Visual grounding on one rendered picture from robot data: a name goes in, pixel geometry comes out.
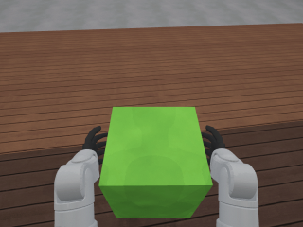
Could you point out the robot left hand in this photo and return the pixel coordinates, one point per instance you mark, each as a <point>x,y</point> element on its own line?
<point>91,142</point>

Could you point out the robot right hand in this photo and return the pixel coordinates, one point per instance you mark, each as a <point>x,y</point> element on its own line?
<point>215,139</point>

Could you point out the carton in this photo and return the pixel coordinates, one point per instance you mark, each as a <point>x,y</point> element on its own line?
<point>154,163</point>

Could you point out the right robot forearm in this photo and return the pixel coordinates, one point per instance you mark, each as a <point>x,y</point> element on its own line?
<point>237,190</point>

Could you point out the left robot forearm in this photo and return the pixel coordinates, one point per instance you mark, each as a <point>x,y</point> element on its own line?
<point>74,193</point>

